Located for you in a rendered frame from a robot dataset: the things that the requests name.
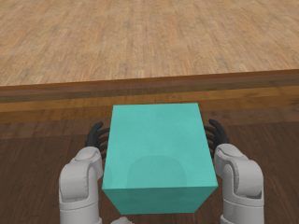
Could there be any right robot forearm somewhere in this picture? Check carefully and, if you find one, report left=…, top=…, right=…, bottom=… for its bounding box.
left=213, top=144, right=264, bottom=224

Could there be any right robot hand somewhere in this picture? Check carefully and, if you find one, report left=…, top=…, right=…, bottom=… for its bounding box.
left=204, top=119, right=230, bottom=159

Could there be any left robot hand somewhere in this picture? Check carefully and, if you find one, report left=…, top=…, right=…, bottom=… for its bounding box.
left=85, top=121, right=110, bottom=159

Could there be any left robot forearm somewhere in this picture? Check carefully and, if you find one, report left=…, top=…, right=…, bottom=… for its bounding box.
left=58, top=147, right=104, bottom=224

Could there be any carton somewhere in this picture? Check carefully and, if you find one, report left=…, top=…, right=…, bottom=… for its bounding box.
left=102, top=103, right=219, bottom=215

